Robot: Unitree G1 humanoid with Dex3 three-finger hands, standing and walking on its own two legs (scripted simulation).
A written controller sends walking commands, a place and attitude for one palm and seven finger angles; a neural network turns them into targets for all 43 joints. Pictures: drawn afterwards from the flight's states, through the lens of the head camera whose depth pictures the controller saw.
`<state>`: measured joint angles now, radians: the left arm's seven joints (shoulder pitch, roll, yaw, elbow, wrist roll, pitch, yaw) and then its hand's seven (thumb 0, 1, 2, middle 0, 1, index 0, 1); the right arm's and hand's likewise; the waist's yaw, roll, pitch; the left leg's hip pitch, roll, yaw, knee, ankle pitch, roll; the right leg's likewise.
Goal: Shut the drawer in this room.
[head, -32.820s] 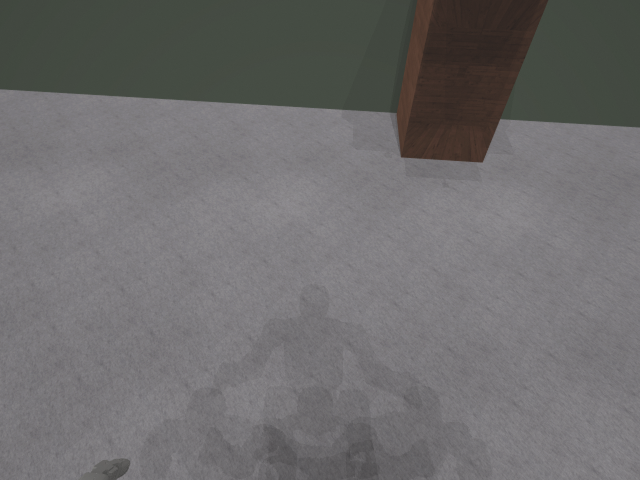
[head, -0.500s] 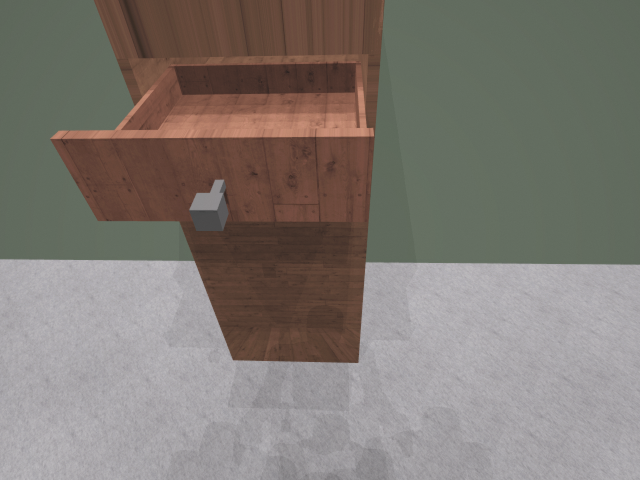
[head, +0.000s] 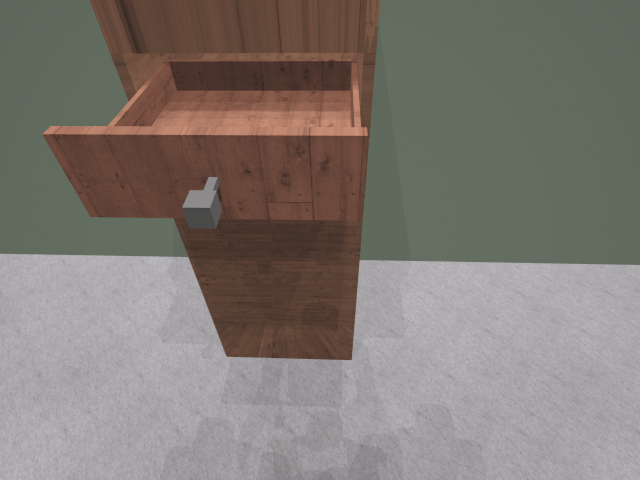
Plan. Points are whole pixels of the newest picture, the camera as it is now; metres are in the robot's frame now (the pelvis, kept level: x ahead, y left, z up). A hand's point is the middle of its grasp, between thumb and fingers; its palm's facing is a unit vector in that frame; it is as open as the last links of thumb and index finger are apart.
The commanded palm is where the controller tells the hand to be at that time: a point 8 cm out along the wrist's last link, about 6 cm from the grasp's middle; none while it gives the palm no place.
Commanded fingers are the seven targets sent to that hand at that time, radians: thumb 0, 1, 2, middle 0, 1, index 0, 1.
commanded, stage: look again from close up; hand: left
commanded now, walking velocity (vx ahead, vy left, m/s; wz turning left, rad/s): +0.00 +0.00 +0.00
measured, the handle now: (206, 199) +0.39 +0.16 +0.18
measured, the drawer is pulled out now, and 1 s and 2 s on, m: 0.25 0.25 0.25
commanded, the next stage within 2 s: raise the hand and make a fist in 0.32 s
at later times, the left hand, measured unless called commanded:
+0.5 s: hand out of the picture +0.10 +0.17 -0.13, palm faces +0.22 -0.95 -0.24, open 7.2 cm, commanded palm +0.12 +0.20 -0.05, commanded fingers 0.00 0.90 0.90 -0.30 -0.41 -0.30 -0.41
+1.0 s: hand (167, 426) +0.17 +0.17 +0.06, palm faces +0.26 -0.97 -0.04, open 5.1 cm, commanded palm +0.13 +0.20 +0.07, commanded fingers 0.00 0.90 0.90 -0.80 -0.95 -0.80 -0.95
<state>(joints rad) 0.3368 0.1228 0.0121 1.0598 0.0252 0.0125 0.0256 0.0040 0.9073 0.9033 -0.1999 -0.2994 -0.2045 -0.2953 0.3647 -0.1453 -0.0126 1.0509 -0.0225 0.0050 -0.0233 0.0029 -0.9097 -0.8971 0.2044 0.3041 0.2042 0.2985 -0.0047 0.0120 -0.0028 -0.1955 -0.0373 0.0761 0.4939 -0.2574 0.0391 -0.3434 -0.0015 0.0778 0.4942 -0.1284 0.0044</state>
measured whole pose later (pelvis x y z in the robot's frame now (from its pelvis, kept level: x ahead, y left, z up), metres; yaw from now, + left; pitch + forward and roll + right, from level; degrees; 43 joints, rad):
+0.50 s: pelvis +0.04 -0.02 +0.00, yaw +2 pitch -1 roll +1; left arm 0.47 0.17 0.03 0.57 -0.10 0.09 0.09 0.04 0.96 0.90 -0.21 -0.31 -0.22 -0.30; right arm 0.39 -0.16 0.01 0.97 0.02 -0.12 -0.07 0.01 -0.91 -0.90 0.21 0.30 0.20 0.30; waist 0.00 0.00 0.02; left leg -0.16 -0.01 0.04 0.49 -0.30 0.00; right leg -0.31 0.02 0.04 0.51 -0.17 -0.02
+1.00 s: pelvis +0.07 -0.01 -0.04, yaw +7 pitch +5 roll -2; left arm 0.83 0.17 0.06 -0.40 -0.23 -0.39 -0.18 0.02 0.90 0.90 -0.61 -0.74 -0.61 -0.74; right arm 0.14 -0.26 -0.03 0.41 0.02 -0.22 -0.01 0.01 -0.91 -0.90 0.20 0.30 0.20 0.30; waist 0.10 0.03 -0.10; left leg -0.45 -0.01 -0.07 0.91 -0.54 0.01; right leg -0.53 0.01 -0.07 0.85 -0.40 -0.02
